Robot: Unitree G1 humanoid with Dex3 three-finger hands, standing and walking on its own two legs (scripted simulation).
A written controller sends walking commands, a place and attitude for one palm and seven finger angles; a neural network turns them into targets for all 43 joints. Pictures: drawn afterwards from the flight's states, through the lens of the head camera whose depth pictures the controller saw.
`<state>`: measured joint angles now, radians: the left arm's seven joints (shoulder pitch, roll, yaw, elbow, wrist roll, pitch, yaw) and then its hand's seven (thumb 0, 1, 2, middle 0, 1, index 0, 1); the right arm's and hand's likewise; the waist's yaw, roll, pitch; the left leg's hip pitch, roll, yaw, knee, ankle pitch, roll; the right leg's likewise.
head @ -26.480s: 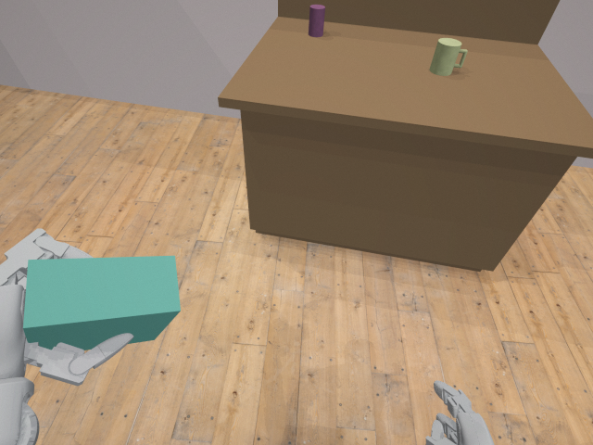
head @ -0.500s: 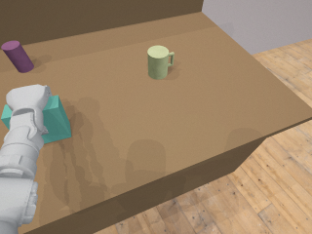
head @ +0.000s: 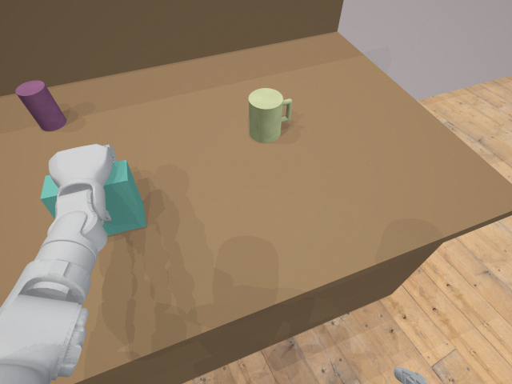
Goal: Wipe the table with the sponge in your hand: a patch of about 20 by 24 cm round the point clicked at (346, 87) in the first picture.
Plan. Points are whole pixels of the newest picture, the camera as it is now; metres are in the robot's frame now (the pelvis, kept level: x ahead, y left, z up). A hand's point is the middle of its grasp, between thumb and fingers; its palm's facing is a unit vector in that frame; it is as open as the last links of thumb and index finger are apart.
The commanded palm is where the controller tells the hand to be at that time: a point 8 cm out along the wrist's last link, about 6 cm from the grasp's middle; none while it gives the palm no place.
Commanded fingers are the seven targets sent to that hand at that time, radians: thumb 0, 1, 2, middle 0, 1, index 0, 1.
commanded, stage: slide across to the middle lane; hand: left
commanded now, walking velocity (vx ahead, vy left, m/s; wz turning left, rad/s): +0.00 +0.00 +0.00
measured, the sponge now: (103, 210) +0.40 +0.31 +0.00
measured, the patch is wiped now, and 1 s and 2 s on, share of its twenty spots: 0.55 0.65 0.75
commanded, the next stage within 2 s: wipe back along the middle lane in 0.20 s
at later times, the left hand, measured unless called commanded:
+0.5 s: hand (123, 187) +0.42 +0.26 +0.05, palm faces -0.07 -0.02 -1.00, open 10.1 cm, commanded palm +0.38 +0.24 +0.09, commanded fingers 0.00 0.10 1.30 -1.20 -1.60 -1.20 -1.60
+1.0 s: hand (121, 209) +0.37 +0.25 +0.05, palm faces -0.04 -0.03 -1.00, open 10.1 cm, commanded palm +0.33 +0.23 +0.09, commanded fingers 0.00 0.10 1.30 -1.20 -1.60 -1.20 -1.60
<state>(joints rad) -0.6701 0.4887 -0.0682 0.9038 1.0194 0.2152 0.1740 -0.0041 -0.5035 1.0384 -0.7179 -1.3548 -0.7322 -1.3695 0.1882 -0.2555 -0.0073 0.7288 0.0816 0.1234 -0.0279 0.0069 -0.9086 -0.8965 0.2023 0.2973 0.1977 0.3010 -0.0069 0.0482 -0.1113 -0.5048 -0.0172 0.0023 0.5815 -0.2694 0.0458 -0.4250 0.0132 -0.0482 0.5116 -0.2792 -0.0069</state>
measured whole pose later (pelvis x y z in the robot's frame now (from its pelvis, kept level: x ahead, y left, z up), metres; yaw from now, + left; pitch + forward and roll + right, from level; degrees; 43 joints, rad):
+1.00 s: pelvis +0.01 -0.01 +0.00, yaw +0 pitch +7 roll -1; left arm -0.46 0.36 -0.17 0.64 0.99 0.39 0.19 -0.01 -0.48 1.04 -0.68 -1.40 -0.69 -1.41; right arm 0.10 -0.26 0.01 0.67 0.10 0.17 -0.03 0.01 -0.91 -0.90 0.20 0.30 0.20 0.30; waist 0.03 0.05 -0.12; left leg -0.39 -0.01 0.01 0.53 -0.26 0.03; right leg -0.33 0.02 -0.04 0.48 -0.28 -0.02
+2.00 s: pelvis -0.01 -0.03 +0.00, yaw -1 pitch +2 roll +0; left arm -0.08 0.30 -0.29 0.18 1.01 0.52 0.18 0.00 -0.48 1.04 -0.67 -1.41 -0.70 -1.40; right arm 0.04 -0.26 0.03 0.64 0.09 0.16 0.00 0.01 -0.91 -0.90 0.20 0.30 0.20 0.30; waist 0.09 0.08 -0.10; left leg -0.31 -0.01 0.01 0.54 -0.27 0.01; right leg -0.28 0.02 -0.03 0.54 -0.31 -0.04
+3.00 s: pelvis -0.02 -0.04 +0.00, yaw +0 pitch +1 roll +1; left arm -0.33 0.17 -0.42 0.44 0.97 0.58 0.22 -0.03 -0.51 1.05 -0.71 -1.36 -0.75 -1.34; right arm 0.00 -0.24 0.03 0.71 0.10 0.16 0.01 0.01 -0.91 -0.90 0.20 0.30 0.19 0.30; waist 0.08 0.07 -0.11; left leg -0.31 0.01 0.00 0.52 -0.23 -0.01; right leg -0.28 0.04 -0.04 0.55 -0.29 -0.06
